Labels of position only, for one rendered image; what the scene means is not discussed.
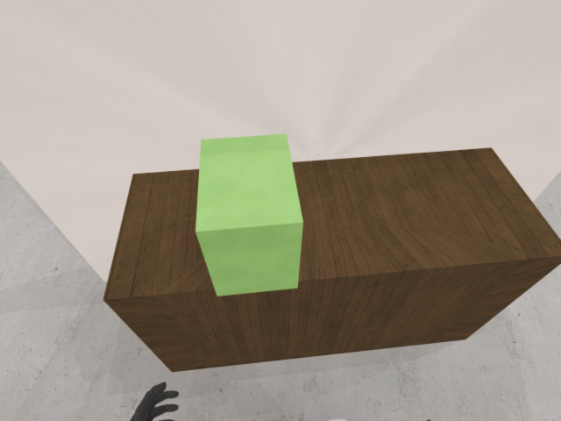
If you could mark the left robot hand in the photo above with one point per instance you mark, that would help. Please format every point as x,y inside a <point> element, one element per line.
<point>147,411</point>

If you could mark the carton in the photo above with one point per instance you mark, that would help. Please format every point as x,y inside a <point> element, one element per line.
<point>248,218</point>

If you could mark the pedestal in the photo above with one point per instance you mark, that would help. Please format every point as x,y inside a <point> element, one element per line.
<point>397,250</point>

